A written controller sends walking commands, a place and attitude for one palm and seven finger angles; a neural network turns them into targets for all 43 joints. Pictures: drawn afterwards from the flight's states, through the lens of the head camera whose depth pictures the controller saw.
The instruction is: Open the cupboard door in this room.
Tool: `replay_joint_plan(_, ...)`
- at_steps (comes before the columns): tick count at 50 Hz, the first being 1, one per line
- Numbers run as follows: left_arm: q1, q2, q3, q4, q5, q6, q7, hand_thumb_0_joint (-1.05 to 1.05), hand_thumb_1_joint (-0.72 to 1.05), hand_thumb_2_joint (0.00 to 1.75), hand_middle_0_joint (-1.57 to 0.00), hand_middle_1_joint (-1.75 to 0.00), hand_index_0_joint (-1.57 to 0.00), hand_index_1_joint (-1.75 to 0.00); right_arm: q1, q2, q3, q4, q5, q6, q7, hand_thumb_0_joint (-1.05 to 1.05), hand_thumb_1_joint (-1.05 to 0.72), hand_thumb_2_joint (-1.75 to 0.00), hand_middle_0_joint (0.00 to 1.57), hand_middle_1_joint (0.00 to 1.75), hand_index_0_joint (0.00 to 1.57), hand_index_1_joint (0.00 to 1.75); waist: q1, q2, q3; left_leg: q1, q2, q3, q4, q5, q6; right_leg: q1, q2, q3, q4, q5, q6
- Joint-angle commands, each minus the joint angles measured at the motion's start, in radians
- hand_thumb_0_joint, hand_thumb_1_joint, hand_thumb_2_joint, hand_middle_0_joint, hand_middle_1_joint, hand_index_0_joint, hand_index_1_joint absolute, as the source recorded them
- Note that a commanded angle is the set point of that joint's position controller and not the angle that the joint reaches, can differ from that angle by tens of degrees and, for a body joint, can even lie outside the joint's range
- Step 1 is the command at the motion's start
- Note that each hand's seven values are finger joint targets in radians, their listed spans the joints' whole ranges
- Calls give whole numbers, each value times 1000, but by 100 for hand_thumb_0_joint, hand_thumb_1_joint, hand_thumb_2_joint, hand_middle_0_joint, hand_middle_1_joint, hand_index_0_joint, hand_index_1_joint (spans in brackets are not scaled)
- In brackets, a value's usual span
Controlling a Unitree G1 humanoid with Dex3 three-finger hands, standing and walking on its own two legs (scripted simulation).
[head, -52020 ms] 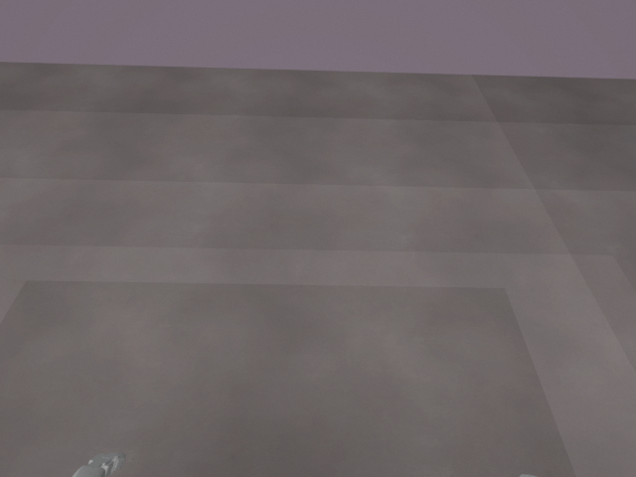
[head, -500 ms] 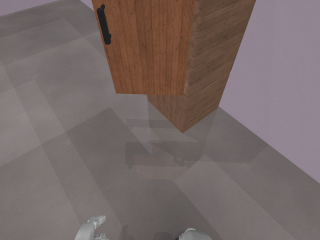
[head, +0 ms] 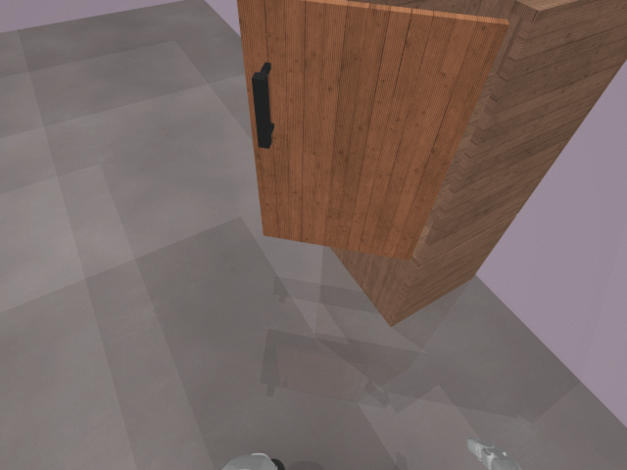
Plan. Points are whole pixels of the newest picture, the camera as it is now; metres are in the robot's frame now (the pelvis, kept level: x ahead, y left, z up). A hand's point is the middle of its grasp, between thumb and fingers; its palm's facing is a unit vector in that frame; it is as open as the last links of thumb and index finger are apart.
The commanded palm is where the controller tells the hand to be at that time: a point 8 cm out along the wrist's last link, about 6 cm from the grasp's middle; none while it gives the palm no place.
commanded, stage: come to a stop and stand still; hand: left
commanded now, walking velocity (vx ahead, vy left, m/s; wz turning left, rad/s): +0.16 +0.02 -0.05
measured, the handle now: (265, 106) +0.67 +0.17 +0.07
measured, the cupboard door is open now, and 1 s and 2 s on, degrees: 48 48 48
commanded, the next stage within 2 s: look again from close up in 1.36 s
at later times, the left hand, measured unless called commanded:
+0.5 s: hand (205, 415) +0.20 +0.18 -0.15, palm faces -0.04 -0.95 -0.29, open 7.3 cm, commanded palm none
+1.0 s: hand out of the picture +0.08 +0.20 -0.17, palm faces +0.06 -0.98 -0.21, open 7.4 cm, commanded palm none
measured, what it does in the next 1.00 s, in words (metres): steps on the spot: right foot, then left foot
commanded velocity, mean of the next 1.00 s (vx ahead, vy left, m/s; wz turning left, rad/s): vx -0.10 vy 0.01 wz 0.00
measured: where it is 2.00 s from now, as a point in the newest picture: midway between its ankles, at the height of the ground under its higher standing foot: outside the picture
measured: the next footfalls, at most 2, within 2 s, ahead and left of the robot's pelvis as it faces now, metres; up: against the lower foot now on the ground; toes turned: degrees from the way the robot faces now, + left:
right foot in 0.46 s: +0.11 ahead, -0.12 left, +0.00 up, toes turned -3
left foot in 0.90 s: +0.10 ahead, +0.12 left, +0.00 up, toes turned +0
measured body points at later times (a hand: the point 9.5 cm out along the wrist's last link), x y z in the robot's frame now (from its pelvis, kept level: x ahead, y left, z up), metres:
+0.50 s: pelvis +0.09 -0.02 +0.01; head +0.14 -0.04 +0.45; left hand +0.20 +0.23 -0.13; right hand +0.08 -0.25 -0.16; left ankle +0.08 +0.10 -0.72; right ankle +0.07 -0.12 -0.73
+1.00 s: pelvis +0.07 +0.01 +0.01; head +0.09 +0.02 +0.46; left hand +0.08 +0.25 -0.15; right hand +0.15 -0.22 -0.13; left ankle +0.06 +0.12 -0.72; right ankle +0.07 -0.12 -0.72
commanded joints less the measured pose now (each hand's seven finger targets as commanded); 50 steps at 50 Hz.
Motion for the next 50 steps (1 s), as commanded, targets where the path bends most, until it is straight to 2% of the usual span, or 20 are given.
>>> replay_joint_plan(1, -41, 87, 12, -108, -12, -14, 19, 0, 90, 90, -20, -30, -20, -30, 387, -205, -33, 60, -1, 5, -38, 0, -90, -90, 20, 30, 20, 30, -149, 217, -261, 532, 400, -396, -154, 374, 218, -487, 24, 73, 730, -147, -57)
replay_joint_plan(4, -94, 78, 18, -103, -1, 9, 2, 0, 90, 90, -20, -30, -20, -30, 228, -89, -2, 11, -1, -8, -48, 0, -90, -90, 20, 30, 20, 30, -77, 126, -48, 242, 314, -264, -261, 180, 169, -520, -58, 115, 735, 41, -35)
replay_joint_plan(8, -17, 12, 4, -74, -9, 48, 16, 0, 90, 90, -20, -30, -20, -30, 182, -43, 24, 20, 6, -15, -62, 0, -90, -90, 20, 30, 20, 30, -14, 56, -103, 175, 258, -95, -224, 627, 134, -339, -49, 109, 466, 124, 6)
replay_joint_plan(16, -172, 98, 33, -181, 1, 103, 22, 0, 90, 90, -20, -30, -20, -30, 205, -113, -20, 31, -3, 52, -80, 0, -90, -90, 20, 30, 20, 30, -60, 166, -59, 212, 314, -161, -158, 622, 151, -346, 17, 79, 308, 44, -14)
replay_joint_plan(20, -190, 103, 33, -215, -4, 93, 24, 0, 90, 90, -20, -30, -20, -30, 213, -129, -34, 34, -5, 65, -74, 0, -90, -90, 20, 30, 20, 30, -50, 170, -89, 267, 291, -173, -97, 616, 126, -293, 27, 67, 119, 106, -27)
replay_joint_plan(22, -140, 130, 35, -204, -3, 73, 26, 0, 90, 90, -20, -30, -20, -30, 220, -124, -39, 35, 7, 70, -65, 0, -90, -90, 20, 30, 20, 30, -31, 124, -150, 283, 217, -124, 1, 481, 59, -173, 10, 59, -96, 402, -27)
replay_joint_plan(23, -122, 188, 43, -200, 3, 61, 33, 0, 90, 90, -20, -30, -20, -30, 245, -90, -39, 26, 16, 72, -58, 0, -90, -90, 20, 30, 20, 30, -39, -16, -204, 180, 135, -54, 104, 250, -1, -34, -114, 184, -93, 798, -63)
replay_joint_plan(24, -126, 236, 46, -197, 7, 51, 38, 0, 90, 90, -20, -30, -20, -30, 247, -36, -29, 10, 19, 78, -49, 0, -90, -90, 20, 30, 20, 30, -42, -168, -160, 17, 12, 8, 238, -300, -53, 20, -295, 294, -66, 1221, -162)
replay_joint_plan(25, -110, 242, 43, -187, -1, 47, 42, 0, 90, 90, -20, -30, -20, -30, 207, -27, -24, 3, 24, 96, -55, 0, -90, -90, 20, 30, 20, 30, -7, -215, -194, -13, -20, -69, 395, -562, -57, 13, -364, 335, -78, 1362, -239)
replay_joint_plan(26, -134, 230, 41, -191, -2, 48, 47, 0, 90, 90, -20, -30, -20, -30, 178, -30, -25, 1, 22, 105, -58, 0, -90, -90, 20, 30, 20, 30, -14, -213, -160, -51, -22, -128, 500, -546, -59, -10, -336, 321, -81, 1337, -249)
replay_joint_plan(28, -183, 221, 36, -198, -6, 50, 47, 0, 90, 90, -20, -30, -20, -30, 174, -47, -28, 20, 21, 109, -52, 0, -90, -90, 20, 30, 20, 30, -33, -152, -131, -109, -25, -140, 602, -448, -77, 14, -278, 254, -81, 1259, -217)
replay_joint_plan(31, -194, 214, 39, -205, -8, 49, 50, 0, 90, 90, -20, -30, -20, -30, 158, -42, -26, 22, 19, 116, -39, 0, -90, -90, 20, 30, 20, 30, -31, -113, -118, -101, -19, -142, 570, -366, -91, -14, -251, 211, -118, 1087, -192)
replay_joint_plan(38, -167, 227, 50, -190, 7, 48, 42, 0, 90, 90, -20, -30, -20, -30, 130, -22, -16, 2, 20, 100, -30, 0, -90, -90, 20, 30, 20, 30, -14, -159, -108, 16, -27, -86, 239, -351, -80, -47, -235, 232, -145, 840, -200)
replay_joint_plan(40, -184, 233, 48, -184, 7, 51, 38, 0, 90, 90, -20, -30, -20, -30, 158, -17, -14, 9, 21, 94, -31, 0, -90, -90, 20, 30, 20, 30, -34, -159, -104, 96, -39, -63, 107, -292, -74, -93, -212, 226, -141, 734, -180)
replay_joint_plan(42, -207, 221, 43, -175, -3, 53, 35, 0, 90, 90, -20, -30, -20, -30, 212, -23, -10, 30, 19, 80, -33, 0, -90, -90, 20, 30, 20, 30, -68, -148, -98, 258, -31, -55, -110, -111, -61, -195, -174, 201, -103, 581, -124)
replay_joint_plan(43, -202, 190, 36, -178, -10, 56, 30, 0, 90, 90, -20, -30, -20, -30, 227, -58, -12, 33, 17, 70, -34, 0, -90, -90, 20, 30, 20, 30, -69, -52, -103, 335, 36, -109, -150, -9, -36, -264, -122, 166, -58, 441, -82)
replay_joint_plan(44, -171, 142, 27, -182, -9, 63, 26, 0, 90, 90, -20, -30, -20, -30, 210, -101, -18, 20, 11, 62, -35, 0, -90, -90, 20, 30, 20, 30, -50, 113, -100, 310, 168, -255, -164, 95, 18, -300, -43, 118, -13, 239, -38)
replay_joint_plan(45, -155, 114, 20, -179, -9, 69, 28, 0, 90, 90, -20, -30, -20, -30, 175, -138, -15, 1, 4, 66, -38, 0, -90, -90, 20, 30, 20, 30, -35, 166, -81, 194, 245, -295, -203, 60, 77, -243, -9, 69, -6, 107, -18)
replay_joint_plan(47, -182, 108, 10, -157, -4, 82, 22, 0, 90, 90, -20, -30, -20, -30, 117, -117, -4, -1, 1, 63, -49, 0, -90, -90, 20, 30, 20, 30, -33, 200, 0, 82, 202, -283, -287, -106, 86, -203, 0, 55, 33, 99, -9)
replay_joint_plan(50, -135, 123, 2, -118, -3, 73, 13, 0, 90, 90, -20, -30, -20, -30, 114, -93, 9, 10, 9, 56, -56, 0, -90, -90, 20, 30, 20, 30, -18, 175, -7, 125, 137, -199, -240, -44, 47, -164, -9, 90, -57, 221, -22)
